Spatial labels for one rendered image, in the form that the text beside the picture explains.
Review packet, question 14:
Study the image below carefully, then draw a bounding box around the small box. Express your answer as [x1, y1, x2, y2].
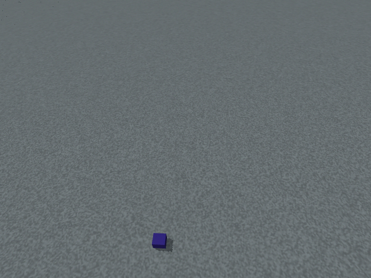
[152, 233, 167, 248]

